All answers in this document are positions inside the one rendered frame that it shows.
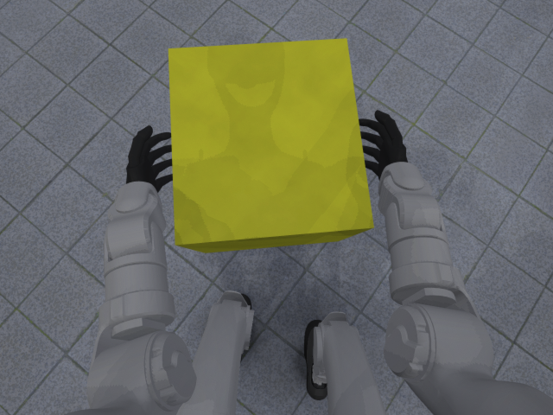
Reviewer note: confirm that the right robot foot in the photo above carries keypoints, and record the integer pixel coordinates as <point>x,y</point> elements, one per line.
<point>316,391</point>

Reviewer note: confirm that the robot left hand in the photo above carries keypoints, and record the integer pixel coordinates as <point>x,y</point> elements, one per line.
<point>141,159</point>

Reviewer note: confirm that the robot left upper arm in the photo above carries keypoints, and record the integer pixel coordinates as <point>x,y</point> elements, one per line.
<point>150,375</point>

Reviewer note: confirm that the robot right hand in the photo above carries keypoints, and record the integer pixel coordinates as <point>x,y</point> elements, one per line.
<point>390,142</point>

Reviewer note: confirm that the robot right upper arm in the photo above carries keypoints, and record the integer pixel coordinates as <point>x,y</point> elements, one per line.
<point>446,358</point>

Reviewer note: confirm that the robot left forearm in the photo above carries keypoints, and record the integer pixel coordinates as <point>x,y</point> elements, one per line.
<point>137,301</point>

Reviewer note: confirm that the carton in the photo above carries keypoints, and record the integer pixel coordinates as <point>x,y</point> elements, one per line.
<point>266,146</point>

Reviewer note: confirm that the left robot shin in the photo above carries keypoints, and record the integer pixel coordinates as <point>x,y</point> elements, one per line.
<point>230,295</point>

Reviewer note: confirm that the robot right forearm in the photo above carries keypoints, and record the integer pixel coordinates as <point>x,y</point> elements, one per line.
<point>422,268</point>

